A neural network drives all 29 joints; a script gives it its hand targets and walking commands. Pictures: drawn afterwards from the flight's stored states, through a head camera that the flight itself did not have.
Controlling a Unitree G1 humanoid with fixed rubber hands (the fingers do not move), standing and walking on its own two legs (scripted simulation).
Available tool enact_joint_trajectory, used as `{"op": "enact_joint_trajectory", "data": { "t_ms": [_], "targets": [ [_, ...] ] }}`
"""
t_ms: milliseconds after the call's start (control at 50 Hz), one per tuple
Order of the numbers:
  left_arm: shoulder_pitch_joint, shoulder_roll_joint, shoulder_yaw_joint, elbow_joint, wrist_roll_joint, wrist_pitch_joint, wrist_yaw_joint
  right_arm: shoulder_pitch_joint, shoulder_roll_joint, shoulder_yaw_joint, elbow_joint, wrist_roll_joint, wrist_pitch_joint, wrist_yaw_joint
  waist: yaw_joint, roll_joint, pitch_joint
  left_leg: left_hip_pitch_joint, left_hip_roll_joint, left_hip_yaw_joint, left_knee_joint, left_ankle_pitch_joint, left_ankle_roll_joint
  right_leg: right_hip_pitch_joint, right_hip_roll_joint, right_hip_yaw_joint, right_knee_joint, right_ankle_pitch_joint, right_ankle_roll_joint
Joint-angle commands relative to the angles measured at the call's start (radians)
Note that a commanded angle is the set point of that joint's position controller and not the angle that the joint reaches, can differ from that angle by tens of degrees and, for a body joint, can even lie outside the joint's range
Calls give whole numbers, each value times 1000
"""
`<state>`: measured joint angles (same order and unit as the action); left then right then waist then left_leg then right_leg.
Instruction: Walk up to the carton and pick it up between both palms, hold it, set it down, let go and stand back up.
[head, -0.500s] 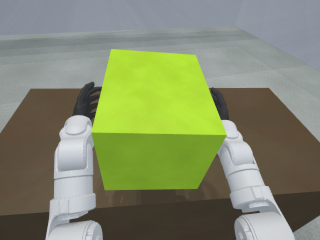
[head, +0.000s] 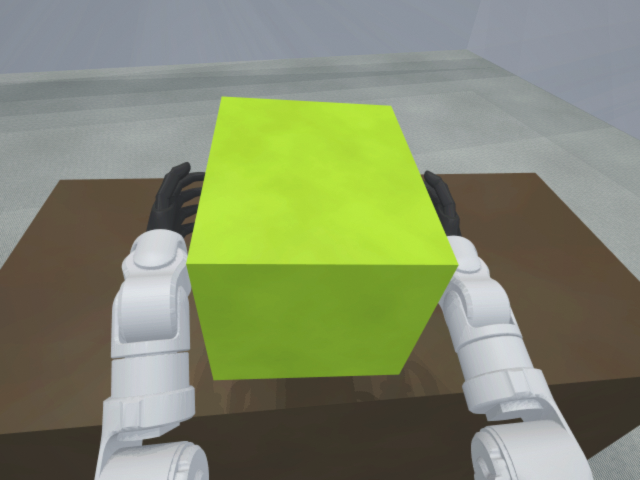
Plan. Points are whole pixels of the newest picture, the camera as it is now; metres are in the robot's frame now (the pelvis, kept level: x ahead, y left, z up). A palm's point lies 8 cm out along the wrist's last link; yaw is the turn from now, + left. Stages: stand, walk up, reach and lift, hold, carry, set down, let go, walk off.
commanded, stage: hold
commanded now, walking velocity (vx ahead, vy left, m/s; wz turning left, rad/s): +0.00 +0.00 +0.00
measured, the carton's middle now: (308, 233) +0.38 +0.00 +0.14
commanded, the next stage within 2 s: none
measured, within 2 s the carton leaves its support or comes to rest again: neither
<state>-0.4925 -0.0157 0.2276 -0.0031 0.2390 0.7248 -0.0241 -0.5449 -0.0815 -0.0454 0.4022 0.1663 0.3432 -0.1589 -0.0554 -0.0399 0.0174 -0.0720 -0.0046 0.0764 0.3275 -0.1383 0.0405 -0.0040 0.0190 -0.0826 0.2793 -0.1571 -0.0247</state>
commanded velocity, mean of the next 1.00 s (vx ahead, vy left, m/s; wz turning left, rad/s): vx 0.00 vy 0.00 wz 0.00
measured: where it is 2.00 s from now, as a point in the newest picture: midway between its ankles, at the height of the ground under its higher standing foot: outside the picture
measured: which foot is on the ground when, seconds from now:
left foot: down 0.00-1.00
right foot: down 0.00-1.00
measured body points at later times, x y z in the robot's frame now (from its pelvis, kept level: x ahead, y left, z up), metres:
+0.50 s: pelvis +0.00 -0.01 +0.00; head -0.04 +0.02 +0.45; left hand +0.36 +0.16 +0.18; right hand +0.37 -0.16 +0.17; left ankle +0.04 +0.09 -0.75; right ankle +0.01 -0.10 -0.75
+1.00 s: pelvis +0.00 +0.00 +0.00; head -0.04 +0.02 +0.45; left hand +0.36 +0.17 +0.17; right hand +0.37 -0.16 +0.16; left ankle +0.04 +0.09 -0.75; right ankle +0.01 -0.10 -0.75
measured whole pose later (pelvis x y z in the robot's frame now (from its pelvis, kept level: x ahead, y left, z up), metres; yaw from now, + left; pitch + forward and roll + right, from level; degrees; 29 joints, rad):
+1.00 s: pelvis +0.00 +0.00 +0.00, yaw +0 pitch -6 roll -1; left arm -0.50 -0.02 0.24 0.04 0.24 0.71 -0.03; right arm -0.55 -0.07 -0.07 0.43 0.14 0.33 -0.15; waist -0.05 -0.05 0.01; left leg -0.08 -0.01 0.07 0.31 -0.13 0.04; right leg -0.01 0.02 -0.09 0.28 -0.16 -0.03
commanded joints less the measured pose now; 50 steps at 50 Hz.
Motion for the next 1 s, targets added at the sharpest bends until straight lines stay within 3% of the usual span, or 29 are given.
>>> {"op": "enact_joint_trajectory", "data": {
  "t_ms": [0, 40, 120, 160, 260, 280, 320, 360, 420, 440, 480, 520, 580, 640, 680, 720, 740, 820, 860, 920, 960, 980],
  "targets": [
    [-610, -459, -456, -70, -143, -48, -122, -847, 520, 378, -344, 75, -103, 121, 10, 47, -386, 194, 0, -50, -27, 151, -29, -44, 20, 9, -40, 100, 42],
    [-620, -461, -468, -65, -153, -52, -123, -847, 523, 361, -331, 66, -103, 121, -5, 49, -397, 198, 3, -54, -26, 147, -34, -51, 18, 12, -40, 110, 42],
    [-600, -465, -459, -61, -154, -58, -132, -851, 544, 394, -359, 68, -102, 105, 4, 17, -457, 208, -9, -49, -12, 168, -15, -11, 17, 22, -32, 180, 58],
    [-616, -459, -461, -64, -155, -65, -128, -829, 545, 388, -326, 73, -99, 106, -2, 44, -444, 212, -6, -54, -5, 187, -22, -16, 14, 24, -28, 184, 53],
    [-621, -440, -417, -26, -126, -55, -142, -822, 538, 357, -280, 53, -98, 113, 13, 48, -379, 153, -9, -43, -45, 74, -12, -32, 6, 20, -41, 71, 51],
    [-622, -452, -428, -35, -136, -58, -141, -830, 548, 355, -296, 50, -100, 113, -2, 39, -406, 172, -6, -45, -39, 96, -14, -26, 7, 21, -38, 96, 52],
    [-605, -464, -456, -60, -145, -59, -136, -850, 545, 386, -341, 78, -109, 109, 4, 45, -445, 220, -5, -52, -6, 211, -27, -9, 20, 14, -24, 190, 54],
    [-598, -473, -463, -65, -143, -57, -130, -827, 526, 386, -322, 83, -102, 102, -4, 61, -420, 241, -5, -53, 2, 243, -39, -31, 26, 12, -35, 184, 48],
    [-630, -474, -474, -63, -155, -65, -129, -855, 544, 380, -350, 70, -110, 107, -4, 49, -412, 209, -9, -52, -12, 164, -28, -43, 16, 13, -41, 135, 54],
    [-628, -470, -477, -64, -157, -69, -128, -828, 546, 376, -321, 67, -106, 108, -15, 53, -403, 203, -8, -54, -21, 153, -27, -40, 12, 16, -39, 144, 54],
    [-598, -454, -459, -70, -142, -69, -134, -803, 548, 394, -325, 71, -104, 104, -8, 46, -411, 200, -14, -51, -18, 179, -23, 7, 6, 26, -29, 215, 63],
    [-621, -452, -472, -92, -158, -76, -137, -831, 554, 406, -372, 74, -111, 94, -10, 39, -465, 192, -17, -52, -11, 178, -23, 26, 8, 25, -20, 232, 66],
    [-581, -455, -449, -59, -132, -67, -139, -784, 539, 387, -308, 69, -98, 95, -7, 60, -367, 189, -13, -56, -20, 185, -34, -9, 11, 16, -31, 178, 57],
    [-587, -465, -467, -61, -156, -69, -137, -828, 545, 404, -379, 73, -109, 93, -6, 33, -449, 208, -14, -57, -4, 198, -27, 5, 15, 19, -27, 208, 61],
    [-601, -461, -471, -81, -151, -72, -132, -819, 547, 406, -362, 74, -105, 93, -3, 32, -438, 214, -11, -57, -7, 203, -32, -12, 19, 14, -30, 188, 58],
    [-600, -463, -456, -42, -132, -63, -128, -817, 527, 373, -318, 64, -103, 106, 3, 49, -358, 196, -3, -55, -30, 144, -32, -71, 20, 10, -46, 89, 48],
    [-607, -463, -452, -58, -138, -65, -127, -821, 536, 383, -326, 63, -105, 110, 12, 34, -376, 196, -6, -51, -28, 158, -27, -55, 17, 11, -48, 107, 49],
    [-600, -465, -487, -108, -155, -69, -123, -811, 537, 414, -356, 88, -110, 107, 1, 61, -448, 239, -8, -58, 1, 241, -39, -14, 22, 15, -26, 202, 52],
    [-602, -474, -482, -87, -153, -66, -122, -796, 523, 382, -324, 75, -104, 108, -15, 66, -405, 251, -2, -63, -2, 226, -45, -65, 21, 11, -40, 161, 48],
    [-585, -472, -460, -29, -133, -54, -125, -818, 509, 350, -303, 55, -109, 119, -5, 54, -363, 203, 2, -56, -39, 108, -28, -88, 18, 8, -53, 58, 43],
    [-614, -471, -462, -34, -147, -62, -126, -843, 527, 346, -313, 48, -115, 121, -8, 32, -395, 206, 3, -55, -36, 103, -23, -70, 16, 7, -47, 77, 49],
    [-642, -486, -493, -70, -166, -71, -120, -867, 535, 366, -354, 60, -128, 122, -3, 57, -461, 228, 3, -59, -17, 155, -32, -62, 19, 7, -38, 112, 46]
  ]
}}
